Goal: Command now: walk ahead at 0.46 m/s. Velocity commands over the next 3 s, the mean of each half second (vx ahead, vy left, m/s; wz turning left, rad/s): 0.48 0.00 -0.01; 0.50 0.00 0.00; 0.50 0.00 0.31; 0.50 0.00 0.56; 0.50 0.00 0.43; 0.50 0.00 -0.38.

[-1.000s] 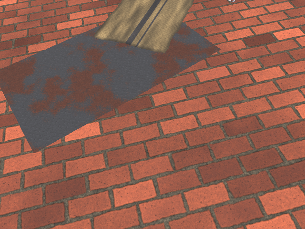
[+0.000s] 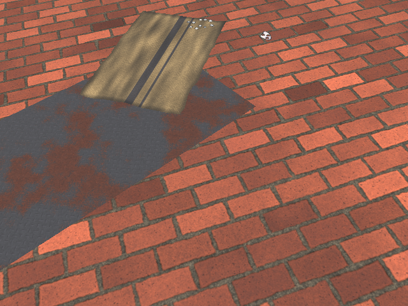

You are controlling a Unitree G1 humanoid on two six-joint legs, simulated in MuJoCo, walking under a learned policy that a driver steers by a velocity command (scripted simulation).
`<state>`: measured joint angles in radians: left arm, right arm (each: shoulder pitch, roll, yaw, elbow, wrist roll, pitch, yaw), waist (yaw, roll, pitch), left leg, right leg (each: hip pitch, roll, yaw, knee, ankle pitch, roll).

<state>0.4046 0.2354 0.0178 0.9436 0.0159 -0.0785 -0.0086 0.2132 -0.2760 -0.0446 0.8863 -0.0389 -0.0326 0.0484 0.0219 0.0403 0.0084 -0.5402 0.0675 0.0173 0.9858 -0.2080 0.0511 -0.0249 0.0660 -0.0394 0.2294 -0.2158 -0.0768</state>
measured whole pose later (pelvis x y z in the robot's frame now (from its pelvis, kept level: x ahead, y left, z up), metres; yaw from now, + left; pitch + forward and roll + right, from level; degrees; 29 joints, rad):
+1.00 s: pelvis +0.56 +0.00 -0.01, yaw +1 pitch -1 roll +0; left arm 0.26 0.23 0.05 0.99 0.02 -0.08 -0.01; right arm 0.27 -0.23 -0.05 0.97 -0.03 -0.06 0.01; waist -0.01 0.03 0.06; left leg -0.45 0.05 -0.01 1.12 -0.29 0.07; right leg -0.20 0.07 -0.10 0.37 -0.16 -0.10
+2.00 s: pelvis +1.12 +0.10 -0.02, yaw +30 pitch +1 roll +0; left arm 0.07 0.25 0.03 0.74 0.04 -0.07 0.01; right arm 0.39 -0.29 -0.08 0.89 -0.01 -0.04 0.00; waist -0.08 0.02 0.05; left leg -0.23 -0.11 -0.12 1.06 -0.44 0.09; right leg -0.41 0.01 -0.04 0.56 -0.17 -0.04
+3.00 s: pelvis +1.52 +0.41 -0.03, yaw +27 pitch +1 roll +0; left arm 0.08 0.23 0.05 0.77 0.04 -0.02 -0.05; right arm 0.40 -0.23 -0.04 0.96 -0.02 -0.06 -0.02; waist -0.03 0.00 0.05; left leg 0.06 0.07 0.32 0.57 -0.47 0.00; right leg -0.46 0.03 -0.14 0.60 -0.18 -0.16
